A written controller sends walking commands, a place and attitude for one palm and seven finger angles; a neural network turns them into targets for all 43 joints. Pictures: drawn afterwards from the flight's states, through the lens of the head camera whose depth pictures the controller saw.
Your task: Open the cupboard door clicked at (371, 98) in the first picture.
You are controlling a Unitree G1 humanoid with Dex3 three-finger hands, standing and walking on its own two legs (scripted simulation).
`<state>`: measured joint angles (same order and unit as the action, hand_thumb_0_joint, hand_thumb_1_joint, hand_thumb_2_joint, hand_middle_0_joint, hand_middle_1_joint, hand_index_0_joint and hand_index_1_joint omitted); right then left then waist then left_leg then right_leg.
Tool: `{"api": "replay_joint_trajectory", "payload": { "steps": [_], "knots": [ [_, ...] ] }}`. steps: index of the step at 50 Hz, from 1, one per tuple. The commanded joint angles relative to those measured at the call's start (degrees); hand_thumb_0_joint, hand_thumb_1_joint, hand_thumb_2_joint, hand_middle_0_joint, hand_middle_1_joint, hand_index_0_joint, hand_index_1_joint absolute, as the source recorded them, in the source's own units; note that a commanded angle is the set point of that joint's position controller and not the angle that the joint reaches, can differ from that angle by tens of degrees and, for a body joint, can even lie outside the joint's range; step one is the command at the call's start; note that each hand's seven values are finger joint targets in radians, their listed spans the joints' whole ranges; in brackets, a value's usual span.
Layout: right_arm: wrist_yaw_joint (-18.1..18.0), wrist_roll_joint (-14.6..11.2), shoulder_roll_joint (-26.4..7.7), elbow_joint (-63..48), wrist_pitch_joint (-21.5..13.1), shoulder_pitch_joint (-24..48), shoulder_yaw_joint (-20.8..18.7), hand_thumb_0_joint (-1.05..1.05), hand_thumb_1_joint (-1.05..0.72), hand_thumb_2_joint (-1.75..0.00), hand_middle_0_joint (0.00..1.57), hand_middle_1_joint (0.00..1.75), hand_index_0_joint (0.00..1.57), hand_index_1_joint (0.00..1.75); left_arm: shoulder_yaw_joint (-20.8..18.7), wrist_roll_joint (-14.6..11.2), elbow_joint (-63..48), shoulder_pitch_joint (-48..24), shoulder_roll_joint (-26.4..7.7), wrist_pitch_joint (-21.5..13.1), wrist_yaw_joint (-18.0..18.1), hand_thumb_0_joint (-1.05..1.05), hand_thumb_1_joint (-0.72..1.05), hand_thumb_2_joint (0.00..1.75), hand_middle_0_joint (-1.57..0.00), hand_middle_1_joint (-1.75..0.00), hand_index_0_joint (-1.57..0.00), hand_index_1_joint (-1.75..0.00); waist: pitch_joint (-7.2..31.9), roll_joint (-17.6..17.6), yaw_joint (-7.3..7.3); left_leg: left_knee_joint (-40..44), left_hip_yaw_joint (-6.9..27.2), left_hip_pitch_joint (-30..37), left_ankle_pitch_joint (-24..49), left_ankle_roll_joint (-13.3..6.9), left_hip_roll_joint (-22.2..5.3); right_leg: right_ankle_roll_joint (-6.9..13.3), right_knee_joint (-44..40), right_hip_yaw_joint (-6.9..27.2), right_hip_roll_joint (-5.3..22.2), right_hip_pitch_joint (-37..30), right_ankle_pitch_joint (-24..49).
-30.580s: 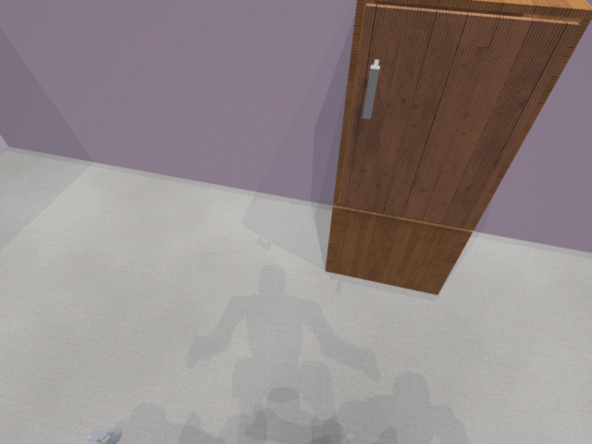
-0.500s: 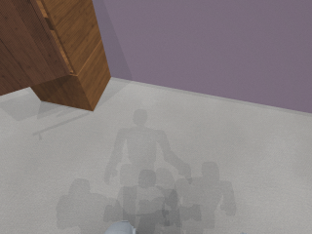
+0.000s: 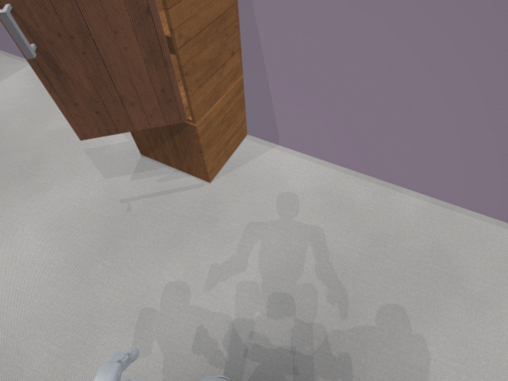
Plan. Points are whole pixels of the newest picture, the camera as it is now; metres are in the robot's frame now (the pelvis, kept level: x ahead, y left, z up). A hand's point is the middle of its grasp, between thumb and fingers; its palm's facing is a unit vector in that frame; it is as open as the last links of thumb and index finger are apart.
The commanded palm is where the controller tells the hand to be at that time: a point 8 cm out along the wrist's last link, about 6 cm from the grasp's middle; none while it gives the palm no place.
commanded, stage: turn to face it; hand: left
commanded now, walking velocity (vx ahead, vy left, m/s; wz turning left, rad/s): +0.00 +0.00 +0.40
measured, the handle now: (19, 31) +0.93 +0.68 +0.08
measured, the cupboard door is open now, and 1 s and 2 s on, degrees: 41 41 41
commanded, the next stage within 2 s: take the last steps up to it in 0.22 s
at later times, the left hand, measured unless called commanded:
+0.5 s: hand out of the picture -0.04 +0.21 -0.18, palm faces +0.28 -0.94 -0.20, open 7.4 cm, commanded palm none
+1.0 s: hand (129, 376) +0.15 +0.23 -0.14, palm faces +0.35 -0.91 -0.22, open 7.4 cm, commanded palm none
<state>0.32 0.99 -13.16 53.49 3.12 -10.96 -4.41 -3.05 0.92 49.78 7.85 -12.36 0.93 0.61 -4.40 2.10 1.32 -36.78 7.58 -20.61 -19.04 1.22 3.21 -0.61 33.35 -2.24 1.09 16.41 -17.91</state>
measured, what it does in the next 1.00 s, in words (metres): walks ahead, turning left: left foot, then right foot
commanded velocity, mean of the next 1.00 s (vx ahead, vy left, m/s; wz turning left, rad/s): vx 0.21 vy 0.11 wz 0.22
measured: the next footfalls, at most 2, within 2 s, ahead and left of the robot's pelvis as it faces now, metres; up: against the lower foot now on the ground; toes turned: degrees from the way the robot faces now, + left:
left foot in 0.42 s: +0.03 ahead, +0.11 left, +0.00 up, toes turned +16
right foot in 0.86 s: +0.19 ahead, -0.05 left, +0.00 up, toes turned +9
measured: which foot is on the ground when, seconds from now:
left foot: up 0.00-0.40, down 0.42-0.86, up 0.88-1.00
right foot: down 0.00-0.42, up 0.44-0.84, down 0.86-1.00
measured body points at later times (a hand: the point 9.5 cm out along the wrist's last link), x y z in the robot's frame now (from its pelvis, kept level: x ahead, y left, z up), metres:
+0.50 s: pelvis +0.01 +0.02 +0.00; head +0.04 +0.05 +0.45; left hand -0.05 +0.26 -0.16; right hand +0.18 -0.19 -0.13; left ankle -0.01 +0.10 -0.73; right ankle -0.01 -0.11 -0.68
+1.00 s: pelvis +0.12 +0.04 +0.01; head +0.15 +0.02 +0.46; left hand +0.13 +0.28 -0.12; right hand +0.16 -0.20 -0.16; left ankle +0.05 +0.15 -0.65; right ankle +0.15 -0.06 -0.73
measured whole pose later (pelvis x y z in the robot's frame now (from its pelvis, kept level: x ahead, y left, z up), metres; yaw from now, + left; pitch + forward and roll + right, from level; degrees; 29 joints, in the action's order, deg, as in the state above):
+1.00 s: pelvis +0.12 +0.04 +0.01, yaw +19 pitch -1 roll +1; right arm 0.8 1.7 -11.4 63.4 1.5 -20.1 -3.3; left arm -2.8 0.9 55.9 11.3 -7.8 -3.2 0.3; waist -3.2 2.1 1.6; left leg -62.1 -1.1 -24.5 -18.8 -0.3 -0.1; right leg 1.1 28.4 -9.3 4.1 11.3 -16.2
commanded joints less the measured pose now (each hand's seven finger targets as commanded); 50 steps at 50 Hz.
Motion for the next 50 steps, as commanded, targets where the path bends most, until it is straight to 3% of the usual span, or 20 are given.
{"api": "replay_joint_trajectory", "payload": {
  "steps": [1, 3, 5, 14, 17, 19, 20, 21, 22, 25, 27, 37, 41, 42, 43, 44, 45, 46, 48, 50],
  "knots": [
    [-0.07, -0.05, -6.55, -4.75, -0.71, 2.01, -2.13, 0.0, -0.9, -0.9, 0.2, 0.3, 0.2, 0.3, -2.49, 0.27, -2.63, 4.82, -10.18, -1.75, 1.93, 0.0, 0.9, 0.9, -0.2, -0.3, -0.2, -0.3, 5.11, -13.68, -1.72, -31.11, -0.56, -13.05, -12.16, 0.37, -2.35, 9.31, -17.52, 18.38, 24.17, -7.81, 15.47],
    [0.55, 0.1, -5.38, -2.77, 0.14, 1.68, -1.68, 0.0, -0.9, -0.9, 0.2, 0.3, 0.2, 0.3, -1.52, -0.04, -3.25, 1.62, -7.82, -1.71, 1.43, 0.0, 0.9, 0.9, -0.2, -0.3, -0.2, -0.3, 2.61, -13.09, -0.04, -35.17, -3.63, -12.88, -5.73, 1.72, -3.38, 6.88, -15.22, 9.31, 17.18, -6.91, 21.52],
    [0.79, -0.04, -4.05, -2.2, 0.25, 1.83, -1.16, 0.0, -0.9, -0.9, 0.2, 0.3, 0.2, 0.3, -1.25, -0.12, -2.68, 3.25, -6.82, -2.19, 1.34, 0.0, 0.9, 0.9, -0.2, -0.3, -0.2, -0.3, 3.62, -13.32, -0.22, -33.26, -5.24, -12.65, -3.08, 2.37, -3.74, 5.71, -13.98, 3.72, 15.45, -9.3, 28.79],
    [0.38, -0.66, -0.89, -1.62, -0.88, 7.6, 0.92, 0.0, -0.9, -0.9, 0.2, 0.3, 0.2, 0.3, -2.45, 0.78, 2.75, 12.43, -9.29, -2.33, 1.37, 0.0, 0.9, 0.9, -0.2, -0.3, -0.2, -0.3, 5.83, -13.74, -4.54, -7.31, -11.42, -4.83, -8.01, 1.51, -2.81, 7.67, -8.74, 1.33, 17.97, -17.86, 45.26],
    [0.05, -0.59, -1.2, -0.38, -1.44, 4.27, 1.23, 0.0, -0.9, -0.9, 0.2, 0.3, 0.2, 0.3, -2.33, 0.55, 3.65, 11.1, -9.0, -2.21, 1.24, 0.0, 0.9, 0.9, -0.2, -0.3, -0.2, -0.3, 5.93, -14.57, -2.55, 2.47, -12.65, 2.68, -1.95, 0.57, -1.97, 5.97, -7.01, 0.07, 17.3, -14.23, 39.45],
    [0.07, -0.16, -3.06, 0.92, -2.23, 0.47, 0.97, 0.0, -0.9, -0.9, 0.2, 0.3, 0.2, 0.3, -2.38, -0.09, 3.65, 8.99, -9.14, -2.14, 0.75, 0.0, 0.9, 0.9, -0.2, -0.3, -0.2, -0.3, 6.28, -10.43, 0.06, 12.11, -13.25, 13.27, 5.51, -0.93, -2.38, 3.02, -3.24, -1.92, 16.21, -6.85, 27.06],
    [-0.13, 0.3, -7.15, 1.43, -2.83, -2.55, 0.1, 0.0, -0.9, -0.9, 0.2, 0.3, 0.2, 0.3, -2.32, -0.4, 2.72, 8.32, -7.41, -1.92, 0.3, 0.0, 0.9, 0.9, -0.2, -0.3, -0.2, -0.3, 8.15, -0.95, 1.64, 15.16, -3.88, 20.82, 8.0, -4.64, -9.62, 0.48, 5.16, -5.6, 12.13, 2.13, 13.35],
    [-0.27, 0.9, -12.09, 1.88, -2.78, -6.5, -1.37, 0.0, -0.9, -0.9, 0.2, 0.3, 0.2, 0.3, -1.4, -0.49, 0.91, 6.61, -4.21, -1.83, -0.29, 0.0, 0.9, 0.9, -0.2, -0.3, -0.2, -0.3, 8.38, 15.2, 3.48, 18.07, 13.22, 26.72, 13.49, -11.71, -22.04, -2.07, 19.18, -8.68, 4.56, 15.14, -16.21],
    [-0.84, 0.84, -13.06, 2.82, -2.17, -9.01, -1.42, 0.0, -0.9, -0.9, 0.2, 0.3, 0.2, 0.3, -1.21, 0.2, -0.85, 1.96, -4.26, -1.2, -0.09, 0.0, 0.9, 0.9, -0.2, -0.3, -0.2, -0.3, 6.19, 12.54, 4.89, 20.57, 15.45, 23.58, 10.2, -16.53, -25.29, -1.24, 27.49, -3.67, 4.15, 19.45, -20.78],
    [-1.58, 0.52, -7.9, 0.96, -3.35, -3.64, 0.08, 0.0, -0.9, -0.9, 0.2, 0.3, 0.2, 0.3, -1.72, 0.73, 0.97, 0.46, -4.61, -0.93, -1.15, 0.0, 0.9, 0.9, -0.2, -0.3, -0.2, -0.3, -0.38, 9.57, 1.16, 24.87, 11.49, 12.7, -2.48, -13.88, -19.09, -0.57, 33.42, 1.29, 6.11, 20.75, -8.65],
    [-1.54, 0.38, -6.94, 0.55, -4.5, -2.61, 0.54, 0.0, -0.9, -0.9, 0.2, 0.3, 0.2, 0.3, -1.53, 0.79, 2.8, 3.88, -3.96, -1.1, -1.83, 0.0, 0.9, 0.9, -0.2, -0.3, -0.2, -0.3, 0.75, 5.29, -0.86, 25.21, 7.15, 12.65, 1.92, -12.43, -16.45, -0.89, 32.24, 0.2, 5.82, 18.57, -4.13],
    [-1.14, 0.55, -5.83, 4.03, -5.26, -10.21, 0.67, 0.0, -0.9, -0.9, 0.2, 0.3, 0.2, 0.3, -0.91, 0.57, 0.82, -2.29, -1.87, -1.98, -1.81, 0.0, 0.9, 0.9, -0.2, -0.3, -0.2, -0.3, 0.54, 3.94, 0.31, 24.83, 4.52, 13.31, 6.26, -13.76, -14.65, -1.37, 10.12, -2.97, 3.8, 11.5, -2.04],
    [-1.12, 0.22, -5.15, 4.65, -5.29, -9.12, 1.09, 0.0, -0.9, -0.9, 0.2, 0.3, 0.2, 0.3, -1.53, 0.59, 3.15, 4.53, -2.86, -2.94, -1.54, 0.0, 0.9, 0.9, -0.2, -0.3, -0.2, -0.3, 2.08, -0.05, -3.85, 15.32, 1.37, 5.53, 9.54, -10.7, -11.25, -0.43, -4.08, -3.94, 1.76, -7.05, 3.56],
    [-0.96, -0.24, -4.0, 4.31, -5.65, -8.24, 1.28, 0.0, -0.9, -0.9, 0.2, 0.3, 0.2, 0.3, -2.45, 0.75, 5.16, 11.1, -5.36, -3.52, -1.24, 0.0, 0.9, 0.9, -0.2, -0.3, -0.2, -0.3, 4.66, -4.48, -6.84, 6.6, -2.87, -2.63, 6.68, -7.95, -7.31, 0.89, -8.87, 1.02, 5.96, -20.54, 3.39],
    [-0.59, -0.86, -1.27, 3.3, -6.04, -9.3, 1.57, 0.0, -0.9, -0.9, 0.2, 0.3, 0.2, 0.3, -3.81, 1.06, 7.11, 18.54, -11.21, -4.1, -0.63, 0.0, 0.9, 0.9, -0.2, -0.3, -0.2, -0.3, 8.92, -18.89, -9.24, -9.93, -9.41, -15.01, -4.94, -4.2, -0.72, 6.53, -15.32, 20.9, 22.29, -33.26, -1.52],
    [-0.49, -0.02, -3.61, 2.06, -5.48, -7.05, 0.92, 0.0, -0.9, -0.9, 0.2, 0.3, 0.2, 0.3, -4.23, 0.42, 7.62, 20.79, -13.47, -3.7, -0.24, 0.0, 0.9, 0.9, -0.2, -0.3, -0.2, -0.3, 7.5, -19.13, -9.31, -24.56, -7.31, -19.75, -15.41, -2.82, -0.95, 11.4, -21.55, 32.85, 31.29, -28.96, -4.38],
    [-0.25, 0.45, -4.89, 2.43, -4.99, -6.08, 0.31, 0.0, -0.9, -0.9, 0.2, 0.3, 0.2, 0.3, -3.77, -0.06, 6.68, 16.79, -11.08, -3.69, 0.22, 0.0, 0.9, 0.9, -0.2, -0.3, -0.2, -0.3, 1.9, -12.08, -7.18, -29.71, -3.43, -20.74, -9.81, -2.52, -4.9, 11.79, -23.69, 30.09, 30.08, -20.52, -13.26],
    [-0.03, 0.45, -3.82, 3.01, -4.51, -4.3, 0.15, 0.0, -0.9, -0.9, 0.2, 0.3, 0.2, 0.3, -3.06, 0.01, 6.19, 12.59, -7.49, -3.8, 0.59, 0.0, 0.9, 0.9, -0.2, -0.3, -0.2, -0.3, -1.68, -12.78, -5.79, -30.85, -3.09, -20.29, -4.46, -2.23, -6.95, 9.5, -24.97, 25.09, 27.12, -13.98, -14.25],
    [0.7, 0.57, -0.68, 4.62, -3.32, -5.31, 0.68, 0.0, -0.9, -0.9, 0.2, 0.3, 0.2, 0.3, -1.35, 0.05, 5.86, 9.16, -3.12, -4.52, 0.32, 0.0, 0.9, 0.9, -0.2, -0.3, -0.2, -0.3, -3.94, -11.2, -2.37, -30.21, -4.21, -16.19, 3.63, -0.64, -8.47, 5.51, -25.5, 11.4, 21.25, -5.73, -3.23],
    [1.11, 0.52, 0.87, 5.36, -2.71, -6.64, 0.85, 0.0, -0.9, -0.9, 0.2, 0.3, 0.2, 0.3, -0.99, 0.01, 6.79, 10.04, -2.35, -5.38, 0.2, 0.0, 0.9, 0.9, -0.2, -0.3, -0.2, -0.3, -2.8, -11.69, -1.51, -27.51, -6.63, -15.0, 6.96, 0.66, -8.55, 4.68, -24.9, 3.86, 18.71, -6.13, 7.54]
  ]
}}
